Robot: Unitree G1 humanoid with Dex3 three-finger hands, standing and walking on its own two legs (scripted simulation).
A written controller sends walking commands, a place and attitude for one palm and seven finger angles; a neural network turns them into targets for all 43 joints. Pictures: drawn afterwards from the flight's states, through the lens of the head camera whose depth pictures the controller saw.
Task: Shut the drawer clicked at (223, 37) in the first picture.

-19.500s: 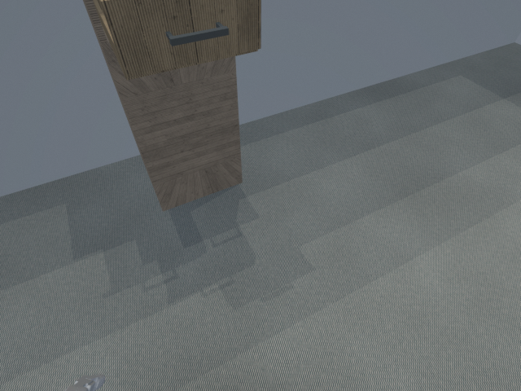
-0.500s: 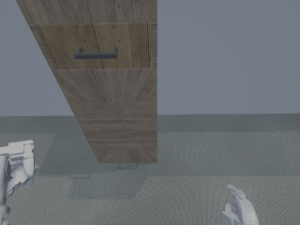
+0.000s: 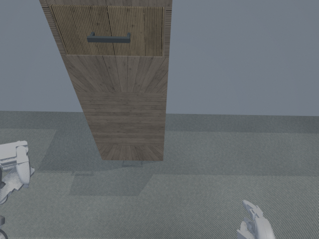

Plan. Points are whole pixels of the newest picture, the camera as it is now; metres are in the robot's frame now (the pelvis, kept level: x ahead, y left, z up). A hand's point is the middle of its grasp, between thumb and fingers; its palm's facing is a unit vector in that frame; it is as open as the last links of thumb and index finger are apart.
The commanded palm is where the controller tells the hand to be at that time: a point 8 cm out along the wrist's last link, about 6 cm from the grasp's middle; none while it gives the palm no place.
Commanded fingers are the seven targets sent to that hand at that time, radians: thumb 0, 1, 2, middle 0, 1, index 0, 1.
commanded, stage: step back with the hand held close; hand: left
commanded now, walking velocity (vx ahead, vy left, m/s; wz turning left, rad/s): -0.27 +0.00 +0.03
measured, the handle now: (109, 37) +0.73 +0.23 +0.16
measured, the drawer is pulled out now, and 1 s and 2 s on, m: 0.00 0.00 0.00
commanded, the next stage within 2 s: stop stepping back and stand still in 0.38 s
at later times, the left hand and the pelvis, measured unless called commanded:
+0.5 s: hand out of the picture +0.07 +0.26 +0.18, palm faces +0.44 -0.79 -0.43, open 3.3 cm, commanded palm +0.00 +0.29 +0.19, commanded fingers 0.00 0.90 0.90 -1.40 -1.60 -1.40 -1.60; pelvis -0.11 +0.00 +0.00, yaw +2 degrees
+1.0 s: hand out of the picture +0.00 +0.23 +0.18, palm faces +0.38 -0.83 -0.42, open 3.3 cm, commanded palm -0.06 +0.27 +0.19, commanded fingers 0.00 0.90 0.90 -1.40 -1.60 -1.40 -1.60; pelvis -0.20 -0.01 +0.01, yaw -2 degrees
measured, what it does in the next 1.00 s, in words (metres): walks backwards: right foot, then left foot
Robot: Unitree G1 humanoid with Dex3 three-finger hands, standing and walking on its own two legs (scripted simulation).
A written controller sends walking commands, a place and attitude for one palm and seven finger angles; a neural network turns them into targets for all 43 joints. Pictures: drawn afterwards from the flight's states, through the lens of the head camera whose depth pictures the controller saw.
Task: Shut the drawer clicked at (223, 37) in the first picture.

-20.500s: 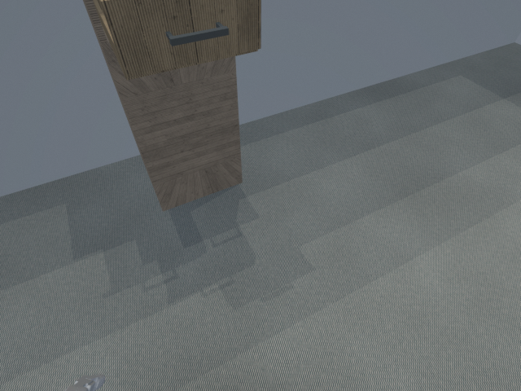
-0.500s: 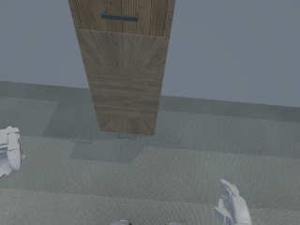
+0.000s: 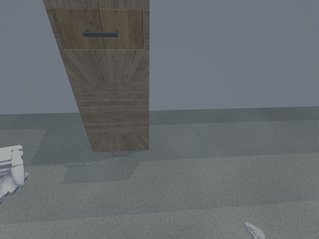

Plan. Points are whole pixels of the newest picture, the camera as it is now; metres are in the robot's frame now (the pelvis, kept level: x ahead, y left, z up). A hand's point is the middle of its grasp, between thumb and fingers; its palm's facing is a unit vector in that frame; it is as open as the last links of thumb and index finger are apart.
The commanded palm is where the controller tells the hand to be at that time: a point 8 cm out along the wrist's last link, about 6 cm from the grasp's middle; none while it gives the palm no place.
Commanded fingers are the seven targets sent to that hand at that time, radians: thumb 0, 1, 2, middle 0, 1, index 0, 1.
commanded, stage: stop stepping back and stand still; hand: left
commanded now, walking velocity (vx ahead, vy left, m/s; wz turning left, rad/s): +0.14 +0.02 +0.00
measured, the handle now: (101, 33) +0.92 +0.27 +0.15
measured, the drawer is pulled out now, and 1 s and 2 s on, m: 0.00 0.00 0.00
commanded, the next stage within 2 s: let the arm hang, fingers relaxed in 0.18 s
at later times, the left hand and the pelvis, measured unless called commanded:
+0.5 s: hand out of the picture +0.12 +0.22 -0.13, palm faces +0.06 -0.96 -0.27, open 3.1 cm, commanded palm none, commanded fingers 0.00 0.90 0.90 -0.92 -1.08 -0.92 -1.08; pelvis -0.01 +0.01 -0.01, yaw +3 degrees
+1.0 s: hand out of the picture -0.05 +0.23 -0.16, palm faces +0.07 -0.96 -0.28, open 6.7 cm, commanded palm none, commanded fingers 0.00 0.90 0.90 -0.20 -0.30 -0.20 -0.30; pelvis -0.01 +0.02 +0.01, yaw +3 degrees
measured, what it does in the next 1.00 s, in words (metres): stands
